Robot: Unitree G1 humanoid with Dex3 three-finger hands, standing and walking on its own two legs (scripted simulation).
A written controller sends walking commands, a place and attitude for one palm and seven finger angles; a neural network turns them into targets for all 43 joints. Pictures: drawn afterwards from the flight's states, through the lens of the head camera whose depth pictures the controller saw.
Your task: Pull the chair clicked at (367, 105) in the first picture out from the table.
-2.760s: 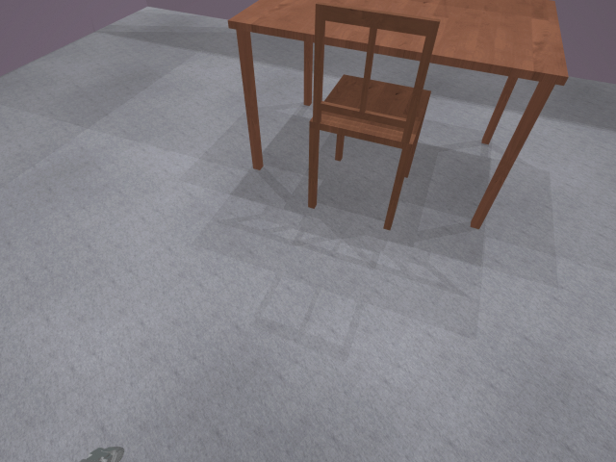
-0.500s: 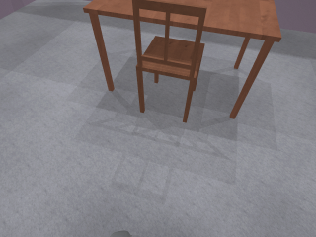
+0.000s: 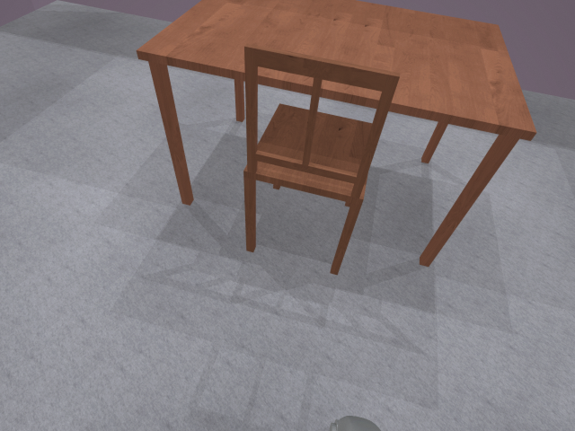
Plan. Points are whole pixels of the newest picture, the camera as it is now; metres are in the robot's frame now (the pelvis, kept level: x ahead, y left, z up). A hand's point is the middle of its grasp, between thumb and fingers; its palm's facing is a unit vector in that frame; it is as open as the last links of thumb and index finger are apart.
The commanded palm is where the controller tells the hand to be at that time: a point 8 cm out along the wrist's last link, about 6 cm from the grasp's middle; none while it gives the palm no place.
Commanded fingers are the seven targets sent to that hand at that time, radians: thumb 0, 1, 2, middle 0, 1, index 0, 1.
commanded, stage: turn to face it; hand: left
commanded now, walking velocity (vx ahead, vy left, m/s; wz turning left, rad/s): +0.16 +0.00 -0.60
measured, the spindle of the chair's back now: (311, 124) +0.88 +0.00 -0.09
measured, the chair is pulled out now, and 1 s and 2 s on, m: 0.00 0.00 0.00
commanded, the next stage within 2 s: take the last steps up to it in 0.20 s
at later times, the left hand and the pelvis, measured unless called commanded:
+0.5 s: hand (225, 359) +0.26 +0.12 -0.17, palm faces -0.13 -0.97 -0.19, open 7.3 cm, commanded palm none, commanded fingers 0.00 0.90 0.90 -0.20 -0.30 -0.20 -0.30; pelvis +0.14 -0.04 -0.01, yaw -8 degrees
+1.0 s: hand (245, 310) +0.36 +0.10 -0.18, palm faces -0.24 -0.96 -0.16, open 7.3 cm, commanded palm none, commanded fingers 0.00 0.90 0.90 -0.20 -0.30 -0.20 -0.30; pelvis +0.28 -0.06 -0.01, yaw -13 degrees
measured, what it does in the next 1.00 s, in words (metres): walks ahead: right foot, then left foot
